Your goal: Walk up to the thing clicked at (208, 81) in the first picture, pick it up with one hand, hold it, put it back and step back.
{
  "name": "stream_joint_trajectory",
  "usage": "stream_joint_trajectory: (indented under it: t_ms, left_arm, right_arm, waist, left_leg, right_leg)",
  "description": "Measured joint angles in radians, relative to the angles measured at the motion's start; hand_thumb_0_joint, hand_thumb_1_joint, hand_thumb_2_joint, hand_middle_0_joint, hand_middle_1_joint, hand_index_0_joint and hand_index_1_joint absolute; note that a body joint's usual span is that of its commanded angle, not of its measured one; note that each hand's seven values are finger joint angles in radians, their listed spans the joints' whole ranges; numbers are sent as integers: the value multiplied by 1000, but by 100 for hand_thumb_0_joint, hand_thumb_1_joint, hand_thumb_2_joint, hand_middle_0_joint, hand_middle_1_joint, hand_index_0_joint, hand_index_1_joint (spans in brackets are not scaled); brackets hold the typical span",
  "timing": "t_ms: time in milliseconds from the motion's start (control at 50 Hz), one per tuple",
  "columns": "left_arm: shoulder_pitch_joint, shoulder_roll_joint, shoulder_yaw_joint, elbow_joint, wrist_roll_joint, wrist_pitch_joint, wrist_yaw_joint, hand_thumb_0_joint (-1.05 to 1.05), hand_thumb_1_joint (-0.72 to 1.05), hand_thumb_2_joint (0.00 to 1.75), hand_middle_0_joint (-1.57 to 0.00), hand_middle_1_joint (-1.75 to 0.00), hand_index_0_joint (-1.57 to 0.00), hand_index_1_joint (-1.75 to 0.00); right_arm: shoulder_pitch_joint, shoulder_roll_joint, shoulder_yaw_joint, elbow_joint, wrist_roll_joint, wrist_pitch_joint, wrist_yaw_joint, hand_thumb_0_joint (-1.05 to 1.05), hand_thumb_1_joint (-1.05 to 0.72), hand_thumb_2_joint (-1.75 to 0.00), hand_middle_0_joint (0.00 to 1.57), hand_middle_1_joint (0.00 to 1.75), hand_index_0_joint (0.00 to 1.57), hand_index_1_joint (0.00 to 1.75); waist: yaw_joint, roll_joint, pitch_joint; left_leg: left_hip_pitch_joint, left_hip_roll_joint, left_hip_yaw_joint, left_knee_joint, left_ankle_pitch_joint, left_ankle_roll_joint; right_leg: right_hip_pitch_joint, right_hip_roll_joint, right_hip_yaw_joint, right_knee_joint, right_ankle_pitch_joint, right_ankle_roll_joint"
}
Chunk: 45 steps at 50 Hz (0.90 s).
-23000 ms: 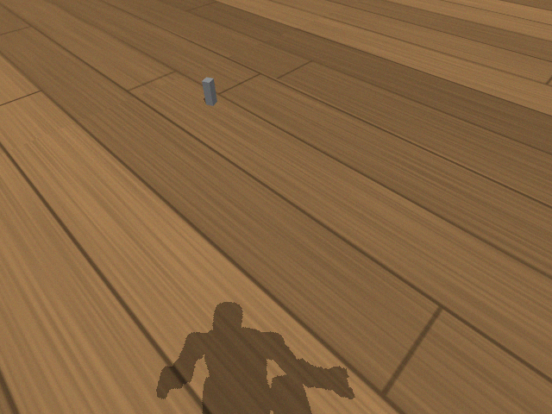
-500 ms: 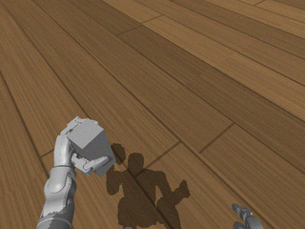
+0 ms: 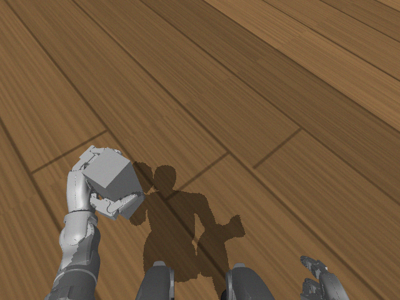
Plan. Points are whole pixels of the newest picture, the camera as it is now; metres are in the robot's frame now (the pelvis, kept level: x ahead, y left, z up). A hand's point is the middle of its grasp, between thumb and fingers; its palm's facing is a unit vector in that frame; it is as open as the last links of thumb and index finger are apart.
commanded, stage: crouch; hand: left
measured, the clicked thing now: (118, 187) +0.35 +0.18 -0.02
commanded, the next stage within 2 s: lower in 1.42 s
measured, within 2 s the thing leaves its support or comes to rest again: neither
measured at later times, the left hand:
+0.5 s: hand (133, 205) +0.38 +0.19 -0.25, palm faces +0.12 -0.99 -0.04, open 11.1 cm
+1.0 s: hand (139, 212) +0.40 +0.20 -0.39, palm faces +0.14 -0.99 -0.03, open 11.0 cm
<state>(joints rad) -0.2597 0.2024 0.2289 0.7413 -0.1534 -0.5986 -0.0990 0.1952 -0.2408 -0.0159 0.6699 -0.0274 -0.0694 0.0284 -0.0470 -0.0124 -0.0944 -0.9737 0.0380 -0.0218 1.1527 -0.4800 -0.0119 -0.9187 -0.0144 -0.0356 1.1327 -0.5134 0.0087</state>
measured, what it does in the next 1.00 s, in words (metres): lowers itself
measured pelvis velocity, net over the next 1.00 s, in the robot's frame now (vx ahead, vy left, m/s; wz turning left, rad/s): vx -0.07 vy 0.00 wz -0.12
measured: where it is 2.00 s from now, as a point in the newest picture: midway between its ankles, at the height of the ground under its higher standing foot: outside the picture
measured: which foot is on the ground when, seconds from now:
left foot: down 0.00-1.00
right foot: down 0.00-1.00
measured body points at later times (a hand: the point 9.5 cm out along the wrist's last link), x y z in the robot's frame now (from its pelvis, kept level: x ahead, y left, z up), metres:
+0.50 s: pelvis -0.05 +0.00 -0.22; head +0.14 +0.03 +0.19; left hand +0.37 +0.25 -0.25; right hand +0.07 -0.26 -0.35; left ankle +0.04 +0.12 -0.65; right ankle +0.02 -0.13 -0.65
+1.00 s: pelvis -0.07 +0.00 -0.34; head +0.14 +0.04 +0.06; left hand +0.39 +0.26 -0.39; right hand +0.01 -0.27 -0.45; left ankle +0.04 +0.12 -0.65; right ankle +0.02 -0.13 -0.65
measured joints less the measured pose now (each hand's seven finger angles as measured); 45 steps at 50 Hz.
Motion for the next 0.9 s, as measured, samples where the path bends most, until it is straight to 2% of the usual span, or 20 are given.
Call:
stream_joint_trajectory:
  t_ms: [80,140,360,460,560,640,900]
  left_arm:
    - [-55,20,22,71,-4,-88,-17,-2,-57,110,-68,-106,-69,-106]
    - [-95,36,34,109,1,-126,-33,-2,-57,111,-68,-106,-69,-106]
    - [-202,62,115,173,1,-157,-27,-2,-57,112,-69,-105,-69,-106]
    - [-294,111,132,275,27,-185,-48,-2,-57,112,-69,-105,-69,-106]
    - [-351,144,176,329,55,-191,-55,-2,-58,112,-69,-105,-69,-105]
    - [-365,160,208,345,64,-192,-45,-2,-58,112,-69,-105,-69,-105]
    - [-426,248,250,407,71,-191,-45,-2,-58,112,-69,-104,-69,-105]
  right_arm:
    - [-1,-14,-1,1,-12,-4,14,1,-88,-89,20,30,20,30]
    - [-14,-21,0,5,-19,3,21,1,-89,-90,20,30,20,30]
    - [-76,-3,20,27,-41,36,44,1,-90,-90,20,30,20,30]
    - [-99,2,29,44,-59,33,53,1,-91,-90,20,30,20,30]
    - [-106,-11,38,35,-74,42,62,1,-91,-90,20,30,20,30]
    - [-104,-20,43,45,-80,50,63,1,-91,-90,20,30,20,30]
    - [-102,-27,89,64,-99,67,61,1,-92,-90,20,30,20,30]
  waist:
    - [-12,1,-61]
    - [-17,7,-89]
    - [-9,18,-99]
    - [-23,6,-92]
    - [-47,-1,-70]
    - [-60,-5,-51]
    - [-97,-21,12]
  left_leg:
    - [-217,3,-11,191,-65,-4]
    - [-367,4,-18,329,-109,-4]
    - [-743,10,-31,651,-171,1]
    - [-882,10,-44,773,-175,-4]
    - [-1005,11,-62,900,-177,-8]
    - [-1079,8,-71,982,-177,-10]
    - [-1218,8,-100,1160,-179,-9]
  right_leg:
    - [-213,1,-3,189,-68,1]
    - [-360,3,-5,326,-113,1]
    - [-736,11,-2,651,-178,-1]
    - [-872,14,-8,775,-185,-5]
    - [-991,18,-17,898,-189,-8]
    - [-1062,20,-20,980,-191,-8]
    - [-1190,30,-35,1143,-187,0]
